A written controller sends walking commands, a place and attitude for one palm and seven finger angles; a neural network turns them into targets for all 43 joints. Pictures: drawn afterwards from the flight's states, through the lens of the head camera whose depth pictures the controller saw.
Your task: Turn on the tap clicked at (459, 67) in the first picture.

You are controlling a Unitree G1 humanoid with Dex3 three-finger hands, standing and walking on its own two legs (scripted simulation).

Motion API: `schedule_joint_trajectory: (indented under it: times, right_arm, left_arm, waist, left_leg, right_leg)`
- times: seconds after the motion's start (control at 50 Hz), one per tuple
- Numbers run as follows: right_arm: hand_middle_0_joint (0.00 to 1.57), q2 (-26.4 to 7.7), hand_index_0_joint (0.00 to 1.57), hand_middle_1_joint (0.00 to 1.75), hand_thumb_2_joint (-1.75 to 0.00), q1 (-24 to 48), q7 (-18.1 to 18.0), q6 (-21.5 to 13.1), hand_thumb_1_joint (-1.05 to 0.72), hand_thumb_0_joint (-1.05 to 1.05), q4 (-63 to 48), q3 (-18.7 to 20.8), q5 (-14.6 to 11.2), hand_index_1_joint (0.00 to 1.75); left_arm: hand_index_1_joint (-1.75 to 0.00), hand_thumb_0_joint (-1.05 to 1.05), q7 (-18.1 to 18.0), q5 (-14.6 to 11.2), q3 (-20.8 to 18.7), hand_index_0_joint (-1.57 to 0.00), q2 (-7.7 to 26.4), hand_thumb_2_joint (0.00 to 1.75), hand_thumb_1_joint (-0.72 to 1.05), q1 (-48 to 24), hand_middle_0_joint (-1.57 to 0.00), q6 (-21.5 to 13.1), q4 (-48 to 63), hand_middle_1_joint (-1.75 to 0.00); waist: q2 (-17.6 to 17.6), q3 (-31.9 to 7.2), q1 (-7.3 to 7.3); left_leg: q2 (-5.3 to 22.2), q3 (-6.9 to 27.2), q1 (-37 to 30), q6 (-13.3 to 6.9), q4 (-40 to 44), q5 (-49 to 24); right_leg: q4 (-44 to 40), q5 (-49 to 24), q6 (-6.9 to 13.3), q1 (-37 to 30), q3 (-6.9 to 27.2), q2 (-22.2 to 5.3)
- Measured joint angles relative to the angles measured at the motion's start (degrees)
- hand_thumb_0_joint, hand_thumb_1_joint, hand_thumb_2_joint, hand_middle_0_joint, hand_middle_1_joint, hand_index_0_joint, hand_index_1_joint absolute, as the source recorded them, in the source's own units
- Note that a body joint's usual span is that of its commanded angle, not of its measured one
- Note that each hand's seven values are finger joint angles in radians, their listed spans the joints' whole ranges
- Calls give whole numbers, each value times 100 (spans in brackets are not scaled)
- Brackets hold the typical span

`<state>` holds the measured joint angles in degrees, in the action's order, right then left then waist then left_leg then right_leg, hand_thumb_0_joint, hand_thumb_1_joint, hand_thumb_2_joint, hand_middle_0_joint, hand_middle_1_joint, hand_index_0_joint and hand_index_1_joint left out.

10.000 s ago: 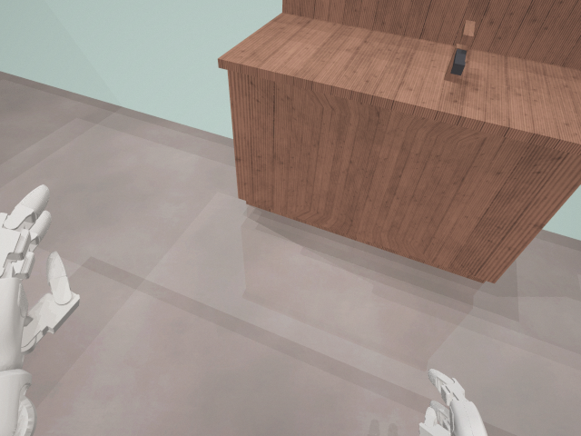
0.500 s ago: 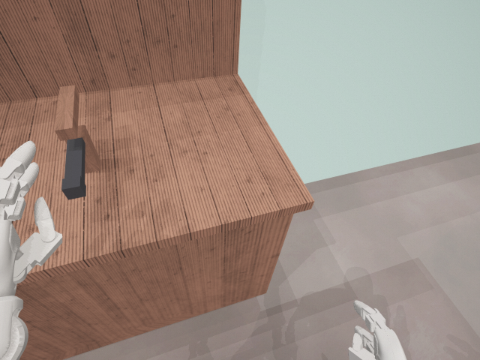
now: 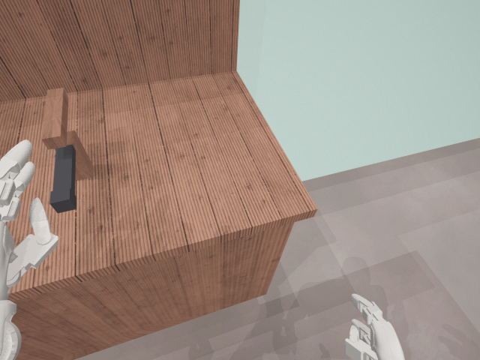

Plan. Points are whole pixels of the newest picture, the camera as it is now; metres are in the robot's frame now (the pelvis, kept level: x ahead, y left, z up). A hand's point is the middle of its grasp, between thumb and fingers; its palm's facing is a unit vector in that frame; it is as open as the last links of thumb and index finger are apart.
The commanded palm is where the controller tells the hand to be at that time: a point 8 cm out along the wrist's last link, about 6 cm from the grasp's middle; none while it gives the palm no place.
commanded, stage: come to a stop and stand still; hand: left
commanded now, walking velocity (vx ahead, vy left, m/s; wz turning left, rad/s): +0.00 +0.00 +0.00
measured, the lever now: (63, 200) +0.32 +0.31 +0.07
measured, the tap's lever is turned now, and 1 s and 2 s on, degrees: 0 0 0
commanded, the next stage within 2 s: look again from close up in 0.04 s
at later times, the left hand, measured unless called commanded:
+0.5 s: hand (31, 285) +0.17 +0.25 +0.14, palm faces +0.31 -0.87 -0.39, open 7.4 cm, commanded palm +0.12 +0.29 +0.17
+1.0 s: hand out of the picture +0.15 +0.28 +0.16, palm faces +0.42 -0.83 -0.36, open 7.4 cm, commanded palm +0.10 +0.30 +0.17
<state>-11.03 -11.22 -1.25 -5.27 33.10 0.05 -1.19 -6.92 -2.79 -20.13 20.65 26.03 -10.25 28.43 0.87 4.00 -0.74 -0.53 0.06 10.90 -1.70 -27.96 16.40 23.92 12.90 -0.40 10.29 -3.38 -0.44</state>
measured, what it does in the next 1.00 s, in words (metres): shifts its weight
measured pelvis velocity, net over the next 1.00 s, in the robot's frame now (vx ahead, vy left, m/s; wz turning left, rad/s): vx -0.06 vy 0.02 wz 0.01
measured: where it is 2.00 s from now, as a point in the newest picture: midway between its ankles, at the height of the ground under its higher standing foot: outside the picture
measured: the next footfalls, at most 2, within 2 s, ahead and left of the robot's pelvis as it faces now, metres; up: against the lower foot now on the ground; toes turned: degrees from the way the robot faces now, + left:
none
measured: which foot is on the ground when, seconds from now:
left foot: down 0.00-1.00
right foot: down 0.00-1.00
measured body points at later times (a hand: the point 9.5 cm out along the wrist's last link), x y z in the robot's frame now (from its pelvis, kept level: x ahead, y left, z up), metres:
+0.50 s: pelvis -0.04 +0.01 +0.00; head -0.04 +0.03 +0.45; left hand +0.15 +0.29 +0.17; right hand +0.12 -0.22 -0.07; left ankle -0.02 +0.10 -0.74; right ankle +0.00 -0.13 -0.74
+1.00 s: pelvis -0.06 +0.02 +0.00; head -0.06 +0.05 +0.45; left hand +0.13 +0.32 +0.18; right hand +0.10 -0.20 -0.07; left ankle -0.02 +0.10 -0.74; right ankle +0.00 -0.12 -0.74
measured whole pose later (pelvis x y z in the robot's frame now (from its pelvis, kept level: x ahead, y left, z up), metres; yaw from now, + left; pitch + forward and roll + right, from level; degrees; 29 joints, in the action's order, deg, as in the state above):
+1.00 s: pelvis -0.06 +0.02 +0.00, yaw +1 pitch -4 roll -2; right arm -10.6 -15.5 -0.7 -8.6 34.1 -0.9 -0.4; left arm -5.1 -0.3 -21.7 20.7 21.5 -13.5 22.8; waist 1.9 3.5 -1.2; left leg -1.8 -0.3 13.3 -3.5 -29.5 12.3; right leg 25.8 12.1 -0.5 12.5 0.3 0.2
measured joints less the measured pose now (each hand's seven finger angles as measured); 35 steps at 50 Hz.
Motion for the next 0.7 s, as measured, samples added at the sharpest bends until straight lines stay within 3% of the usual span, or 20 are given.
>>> schedule_joint_trajectory:
  times: [0.14,0.18,0.22,0.28,0.36,0.42,0.46,0.54,0.62,0.7]
  right_arm:
    - [20,19,20,30,-89,13,-4,39,-90,1,-23,-10,-6,30]
    - [20,27,20,30,-89,-100,-30,-162,-90,1,-12,40,96,30]
    - [20,33,20,30,-89,-9,39,-237,-90,1,87,-24,94,30]
    - [20,-30,20,30,-89,61,191,-301,-90,1,-7,-23,70,30]
    - [21,-102,20,30,-89,41,278,-281,-90,1,-117,16,33,30]
    - [21,-41,20,30,-89,-28,175,-201,-90,1,-110,-7,24,30]
    - [21,17,20,30,-89,-100,76,-143,-90,1,-92,-33,25,30]
    - [20,22,20,30,-89,-249,-46,-165,-90,2,-44,-72,30,30]
    - [20,-60,20,30,-89,-313,-36,-294,-90,2,67,-91,60,30]
    - [21,-90,20,30,-89,-310,7,-352,-90,2,114,-85,99,30]
  left_arm:
    - [-30,2,-19,-11,-26,-21,38,90,89,-21,-21,-20,56,-30]
    - [-30,2,232,318,-244,-21,467,90,89,-762,-21,-162,-300,-30]
    - [-30,2,209,226,-557,-21,705,90,89,-1325,-21,-357,-763,-30]
    - [-30,2,75,44,-670,-21,470,90,89,-1379,-21,-308,-877,-30]
    - [-30,2,127,2,-47,-20,-44,90,90,-504,-20,-292,-427,-30]
    - [-30,2,260,39,296,-20,-88,90,90,52,-20,-306,-291,-30]
    - [-30,2,289,35,254,-21,32,90,89,175,-21,-294,-357,-30]
    - [-30,2,210,31,-70,-22,140,90,89,-136,-22,-235,-599,-30]
    - [-30,2,89,94,-160,-21,-89,90,89,-629,-21,-288,-655,-30]
    - [-30,2,67,182,100,-20,-336,90,89,-768,-20,-336,-575,-30]
  waist:
    - [-4,-36,15]
    - [34,-3,-222]
    - [99,82,-300]
    - [8,117,-173]
    - [-162,8,52]
    - [-94,-66,126]
    - [13,-94,106]
    - [133,-97,-86]
    - [119,-129,-247]
    - [84,-253,-223]
  left_leg:
    - [-18,14,-16,-11,8,-20]
    - [-2,22,137,-3,-95,-25]
    - [-2,-35,140,1,-29,-107]
    - [-32,-142,125,-24,16,-186]
    - [-82,-230,111,-100,-4,-205]
    - [-109,-237,84,-108,-6,-239]
    - [-117,-212,71,-98,2,-282]
    - [-83,-150,106,-81,-33,-360]
    - [-39,-97,175,-86,-85,-364]
    - [-37,-55,260,-103,-159,-121]
  right_leg:
    - [-25,-24,-12,-31,-14,-17]
    - [52,-37,2,108,-27,-5]
    - [70,-94,26,174,31,-6]
    - [105,-165,-12,225,136,-38]
    - [136,-207,-93,238,225,-88]
    - [191,-211,-106,233,231,-117]
    - [217,-224,-91,225,206,-125]
    - [171,-321,-51,202,141,-92]
    - [154,-185,-3,212,123,-23]
    - [133,57,46,238,183,42]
